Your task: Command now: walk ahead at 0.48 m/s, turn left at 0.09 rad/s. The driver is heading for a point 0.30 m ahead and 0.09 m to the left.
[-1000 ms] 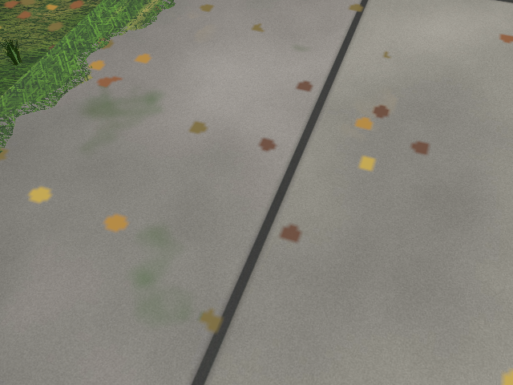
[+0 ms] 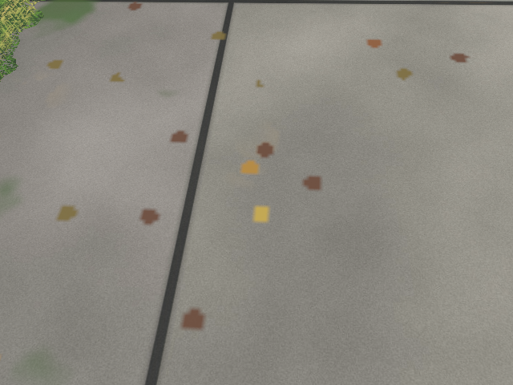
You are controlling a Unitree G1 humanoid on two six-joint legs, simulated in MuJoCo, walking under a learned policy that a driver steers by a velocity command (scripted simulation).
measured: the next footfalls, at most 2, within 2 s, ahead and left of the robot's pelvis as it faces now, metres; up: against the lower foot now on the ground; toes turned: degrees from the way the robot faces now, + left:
left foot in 0.10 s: +0.25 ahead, +0.08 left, +0.00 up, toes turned +5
right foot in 0.58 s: +0.38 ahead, -0.07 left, +0.00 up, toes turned +5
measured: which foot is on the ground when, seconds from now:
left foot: up 0.00-0.08, down 0.10-1.00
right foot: down 0.00-0.12, up 0.14-0.56, down 0.58-1.00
